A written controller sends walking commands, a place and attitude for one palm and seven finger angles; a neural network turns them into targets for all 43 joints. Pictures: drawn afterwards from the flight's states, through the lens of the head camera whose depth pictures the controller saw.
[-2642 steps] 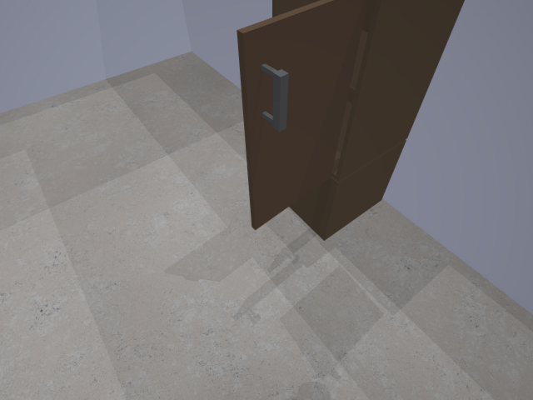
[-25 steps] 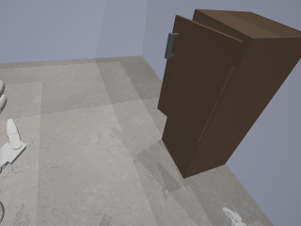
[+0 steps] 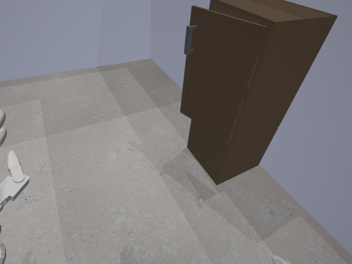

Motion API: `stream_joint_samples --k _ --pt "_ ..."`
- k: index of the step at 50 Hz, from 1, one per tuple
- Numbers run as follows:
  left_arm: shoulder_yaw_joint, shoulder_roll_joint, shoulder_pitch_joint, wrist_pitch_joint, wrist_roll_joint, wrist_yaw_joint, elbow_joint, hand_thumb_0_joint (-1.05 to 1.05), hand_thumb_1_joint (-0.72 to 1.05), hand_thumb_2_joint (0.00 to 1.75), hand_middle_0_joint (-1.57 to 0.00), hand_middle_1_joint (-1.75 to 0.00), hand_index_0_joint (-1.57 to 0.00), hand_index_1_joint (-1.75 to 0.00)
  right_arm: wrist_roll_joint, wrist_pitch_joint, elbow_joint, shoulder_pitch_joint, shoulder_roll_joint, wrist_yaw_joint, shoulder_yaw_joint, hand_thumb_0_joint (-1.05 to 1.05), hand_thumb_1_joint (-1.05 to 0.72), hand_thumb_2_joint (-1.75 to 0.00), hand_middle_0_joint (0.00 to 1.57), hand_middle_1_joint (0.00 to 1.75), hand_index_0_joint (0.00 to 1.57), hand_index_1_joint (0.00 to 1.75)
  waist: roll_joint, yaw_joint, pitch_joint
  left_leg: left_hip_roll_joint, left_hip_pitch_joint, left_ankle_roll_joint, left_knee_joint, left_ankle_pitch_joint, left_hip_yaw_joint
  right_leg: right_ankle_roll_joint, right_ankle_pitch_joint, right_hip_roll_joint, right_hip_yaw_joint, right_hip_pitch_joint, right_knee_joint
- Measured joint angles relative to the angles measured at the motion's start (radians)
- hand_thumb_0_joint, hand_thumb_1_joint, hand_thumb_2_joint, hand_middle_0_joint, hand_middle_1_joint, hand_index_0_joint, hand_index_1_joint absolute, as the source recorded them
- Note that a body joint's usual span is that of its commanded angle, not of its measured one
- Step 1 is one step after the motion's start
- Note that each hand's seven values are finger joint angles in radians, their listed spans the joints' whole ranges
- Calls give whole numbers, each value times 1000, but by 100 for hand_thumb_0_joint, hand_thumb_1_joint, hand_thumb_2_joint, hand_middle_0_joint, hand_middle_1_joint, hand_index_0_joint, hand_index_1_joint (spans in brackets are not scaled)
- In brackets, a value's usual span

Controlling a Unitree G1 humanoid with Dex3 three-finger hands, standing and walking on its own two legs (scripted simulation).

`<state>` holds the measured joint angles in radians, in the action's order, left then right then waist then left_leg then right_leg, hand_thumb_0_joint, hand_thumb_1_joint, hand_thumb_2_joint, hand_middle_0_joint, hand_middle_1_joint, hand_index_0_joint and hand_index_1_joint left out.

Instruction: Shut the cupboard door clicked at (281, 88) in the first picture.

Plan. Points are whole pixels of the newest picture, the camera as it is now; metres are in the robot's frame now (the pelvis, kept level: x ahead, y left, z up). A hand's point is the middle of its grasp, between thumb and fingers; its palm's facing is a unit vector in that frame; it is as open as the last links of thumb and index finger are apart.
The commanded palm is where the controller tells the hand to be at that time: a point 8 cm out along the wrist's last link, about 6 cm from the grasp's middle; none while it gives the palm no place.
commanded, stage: stop stepping back and stand still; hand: left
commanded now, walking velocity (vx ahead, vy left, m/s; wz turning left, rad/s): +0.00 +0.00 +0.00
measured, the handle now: (191, 39) +1.03 -0.02 +0.13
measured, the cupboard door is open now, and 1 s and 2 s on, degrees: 18 18 18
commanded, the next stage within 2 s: let the arm hang, fingers relaxed in 0.68 s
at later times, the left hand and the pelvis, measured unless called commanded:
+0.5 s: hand out of the picture +0.13 +0.35 +0.18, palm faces +0.46 -0.79 -0.41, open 7.5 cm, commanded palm +0.07 +0.38 +0.19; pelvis -0.07 +0.08 +0.01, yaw +0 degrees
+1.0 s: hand out of the picture +0.05 +0.29 -0.11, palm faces -0.02 -0.95 -0.30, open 7.4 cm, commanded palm none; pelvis -0.09 +0.08 +0.01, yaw +1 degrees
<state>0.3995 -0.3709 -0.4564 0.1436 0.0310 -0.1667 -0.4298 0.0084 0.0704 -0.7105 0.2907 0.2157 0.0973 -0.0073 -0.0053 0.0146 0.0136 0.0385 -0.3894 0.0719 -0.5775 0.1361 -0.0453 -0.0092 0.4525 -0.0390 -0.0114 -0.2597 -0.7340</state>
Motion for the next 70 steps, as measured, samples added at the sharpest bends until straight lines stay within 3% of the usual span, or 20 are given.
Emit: stream_joint_samples --k 3,6,7,9,10,12,16,19,25,31,39,41,44,48,52,54,58,63,70 --pt "-1 -10 5 0 0 10 -9 1 88 90 -21 -30 -21 -30 7 21 20 3 -33 -15 -2 2 -90 -90 20 30 20 30 5 16 -2 3 35 -28 119 -34 -7 -11 33 -36 -16 20 -28" --pt "11 -48 -63 13 3 18 -67 1 88 90 -21 -30 -21 -30 5 28 69 8 -53 -37 7 2 -90 -90 20 30 20 30 13 25 21 17 12 -76 181 36 -36 -34 40 -44 -65 111 180" --pt "27 -71 -90 20 4 21 -98 1 89 90 -21 -30 -21 -30 4 26 89 2 -56 -45 10 2 -90 -90 20 30 20 30 29 17 25 30 -36 -93 122 102 -52 -59 23 -29 -54 120 251" --pt "45 -89 -122 36 10 26 -135 1 88 90 -21 -30 -21 -30 7 10 82 -32 -47 -56 12 2 -90 -90 20 30 20 30 27 -13 10 28 -124 -104 -148 171 -11 -76 -143 -15 -45 69 237" --pt "46 -91 -127 44 10 24 -135 1 88 90 -21 -30 -21 -30 7 -1 68 -41 -43 -57 14 2 -90 -90 21 30 20 30 29 -24 11 21 -137 -102 -247 186 8 -71 -166 -10 -38 55 221" --pt "37 -83 -113 52 7 13 -103 1 88 90 -21 -30 -21 -30 4 -17 46 -39 -38 -49 16 2 -90 -90 21 30 20 30 33 -36 27 -10 -102 -91 -284 204 24 -46 -169 4 -30 45 217" --pt "3 -22 -46 35 -2 -15 -25 1 88 90 -21 -30 -21 -30 -4 -3 31 -21 0 -18 12 2 -90 -90 21 30 20 30 2 -26 48 -84 75 -64 -27 159 58 1 -154 27 -54 23 190" --pt "-4 7 -30 23 0 -19 -5 1 88 90 -21 -30 -21 -30 -12 6 14 -51 -1 -4 9 2 -90 -90 21 30 20 30 27 -31 13 -51 100 -58 8 119 25 33 -168 67 -26 25 188" --pt "23 -39 -54 42 -8 -6 -42 1 88 90 -21 -30 -20 -30 -6 57 67 -51 -52 -10 35 2 -90 -90 20 30 20 30 62 -11 -2 -23 103 -33 80 68 1 28 -166 56 9 49 234" --pt "30 -47 -79 70 -4 3 -52 1 89 90 -21 -30 -21 -30 -5 59 77 -58 -70 -29 52 2 -90 -90 21 30 20 30 32 1 -12 -27 89 -28 114 38 8 32 -225 49 5 53 306" --pt "8 -23 -108 51 2 5 -19 1 88 90 -21 -30 -21 -30 -9 38 53 -47 -55 -24 47 2 -90 -90 21 30 20 30 15 -14 -6 -27 94 -29 114 43 16 33 -222 48 -4 66 318" --pt "-57 -26 -31 49 -24 50 122 1 89 90 -20 -30 -20 -30 -11 61 3 -62 -15 -64 30 2 -90 -90 21 30 20 30 -12 -26 4 -26 60 -29 71 55 29 32 -209 49 -18 44 286" --pt "-203 -2 115 -71 -42 118 486 0 89 90 -20 -30 -20 -30 -5 11 -70 -118 61 -99 14 1 -90 -90 21 30 20 30 -57 -34 11 -17 25 -23 11 79 27 35 -172 60 -18 0 206" --pt "-344 63 210 -182 -51 161 931 0 90 90 -19 -30 -19 -30 5 -42 -115 -167 100 -104 3 1 -90 -90 21 30 20 30 -53 2 -10 -9 26 -20 -1 80 14 37 -152 69 -5 -20 152" --pt "-422 148 211 -208 -50 175 1209 1 90 90 -20 -30 -19 -30 14 -71 -159 -147 93 -100 2 1 -90 -90 20 30 20 30 -3 24 -33 -15 49 -30 37 59 13 27 -166 63 -3 -6 175" --pt "-430 184 198 -204 -46 170 1302 1 92 90 -20 -30 -20 -30 16 -82 -194 -121 82 -97 3 1 -90 -90 20 30 20 30 20 22 -42 -20 59 -36 60 46 19 20 -180 57 -9 6 203" --pt "-405 163 178 -184 -43 163 1425 0 98 90 -21 -30 -20 -30 16 -96 -279 -61 52 -88 3 1 -91 -90 20 30 20 29 40 2 -53 -33 75 -49 98 26 37 9 -209 41 -25 36 263" --pt "-399 139 151 -170 -40 166 1531 0 95 90 -20 -30 -20 -30 10 -101 -357 -17 27 -80 0 1 -91 -90 20 30 20 29 17 -10 -61 -40 104 -54 130 15 40 4 -229 33 -27 71 312" --pt "-393 127 154 -161 -38 156 1595 0 92 90 -20 -30 -20 -30 6 -96 -404 -7 2 -77 -2 1 -90 -90 20 30 20 30 -23 -7 -57 -40 133 -54 156 11 29 4 -233 34 -17 93 329"
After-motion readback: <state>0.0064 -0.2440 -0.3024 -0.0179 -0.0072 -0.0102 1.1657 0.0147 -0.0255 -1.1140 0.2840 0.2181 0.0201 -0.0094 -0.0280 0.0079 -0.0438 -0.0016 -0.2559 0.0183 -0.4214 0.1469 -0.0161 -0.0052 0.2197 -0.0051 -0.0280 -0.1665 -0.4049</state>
